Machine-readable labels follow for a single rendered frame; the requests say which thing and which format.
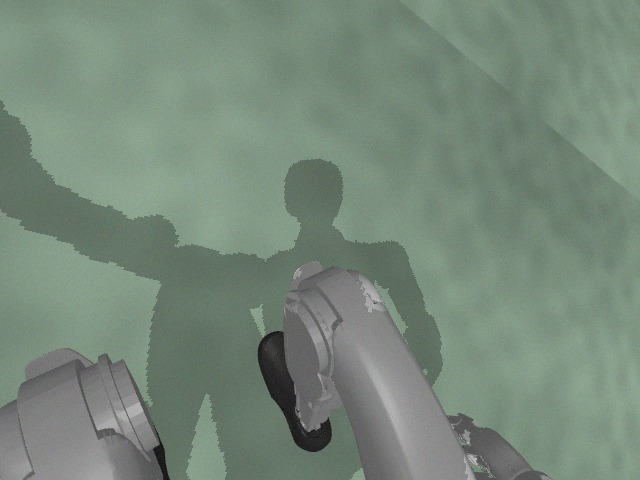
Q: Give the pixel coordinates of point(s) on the right robot foot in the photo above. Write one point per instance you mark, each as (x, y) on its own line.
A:
(271, 358)

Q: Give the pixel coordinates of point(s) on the right robot hand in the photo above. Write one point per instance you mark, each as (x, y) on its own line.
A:
(488, 450)

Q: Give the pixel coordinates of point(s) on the left robot foot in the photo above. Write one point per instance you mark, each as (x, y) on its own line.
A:
(160, 455)

